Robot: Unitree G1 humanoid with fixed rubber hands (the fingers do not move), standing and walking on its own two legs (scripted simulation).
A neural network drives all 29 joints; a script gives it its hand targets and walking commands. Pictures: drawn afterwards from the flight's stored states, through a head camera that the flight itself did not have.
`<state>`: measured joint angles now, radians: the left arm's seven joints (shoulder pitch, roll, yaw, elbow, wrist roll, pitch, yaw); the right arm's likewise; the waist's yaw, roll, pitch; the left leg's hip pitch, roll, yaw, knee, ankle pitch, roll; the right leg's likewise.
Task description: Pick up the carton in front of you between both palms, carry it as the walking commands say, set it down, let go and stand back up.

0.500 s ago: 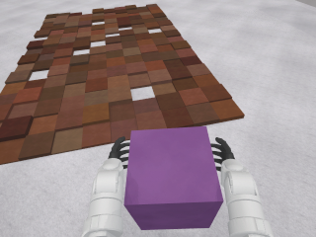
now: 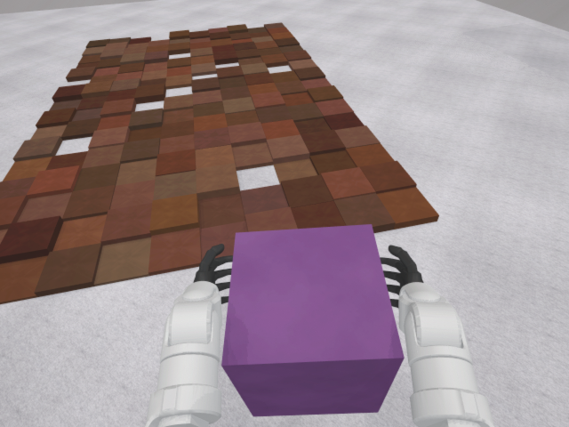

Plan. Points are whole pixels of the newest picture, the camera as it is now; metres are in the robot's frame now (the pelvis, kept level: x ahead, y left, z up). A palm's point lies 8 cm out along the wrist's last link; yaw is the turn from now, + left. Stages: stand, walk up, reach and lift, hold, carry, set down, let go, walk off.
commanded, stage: hold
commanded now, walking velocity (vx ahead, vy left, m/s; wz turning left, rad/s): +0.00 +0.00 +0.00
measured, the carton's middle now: (309, 325) +0.28 +0.00 -0.03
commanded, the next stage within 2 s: carry in 1.14 s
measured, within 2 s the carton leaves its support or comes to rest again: neither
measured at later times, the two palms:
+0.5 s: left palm (208, 289) +0.29 +0.15 +0.05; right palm (410, 289) +0.29 -0.15 +0.05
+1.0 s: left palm (207, 290) +0.29 +0.15 +0.05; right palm (410, 292) +0.29 -0.15 +0.05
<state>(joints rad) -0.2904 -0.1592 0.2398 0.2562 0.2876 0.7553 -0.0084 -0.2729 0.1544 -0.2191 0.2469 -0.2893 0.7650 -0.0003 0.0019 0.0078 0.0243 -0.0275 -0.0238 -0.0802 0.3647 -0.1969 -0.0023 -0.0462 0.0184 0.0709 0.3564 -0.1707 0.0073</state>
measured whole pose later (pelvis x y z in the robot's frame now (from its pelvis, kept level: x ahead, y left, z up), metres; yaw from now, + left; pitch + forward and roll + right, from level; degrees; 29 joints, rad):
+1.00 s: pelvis +0.00 +0.00 +0.00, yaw +0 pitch -8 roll +0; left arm -0.28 -0.16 0.23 0.23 0.29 0.76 -0.01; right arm -0.26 0.15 -0.20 0.22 -0.28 0.77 -0.01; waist 0.00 0.01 0.03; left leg -0.03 -0.02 -0.08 0.36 -0.20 0.00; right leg -0.05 0.02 0.07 0.35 -0.17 0.01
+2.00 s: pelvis +0.35 +0.01 -0.01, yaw +3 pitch +5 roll +1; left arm -0.19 -0.14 0.11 -0.34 0.10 1.22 0.09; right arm -0.17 0.13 -0.12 -0.35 -0.10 1.23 -0.10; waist 0.03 -0.01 -0.11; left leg -0.58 0.08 0.18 0.56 -0.10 0.01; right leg 0.02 -0.04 -0.20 0.24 -0.34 0.01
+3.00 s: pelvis +1.00 +0.04 -0.02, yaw +2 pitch +6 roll +3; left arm -0.80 -0.03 0.31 -0.11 0.05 1.26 0.14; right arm -0.83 0.04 -0.29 -0.08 -0.09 1.27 -0.14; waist 0.03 -0.05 0.09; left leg -0.74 -0.01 0.15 0.87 -0.24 0.08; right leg -0.15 -0.06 -0.11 0.61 -0.43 -0.04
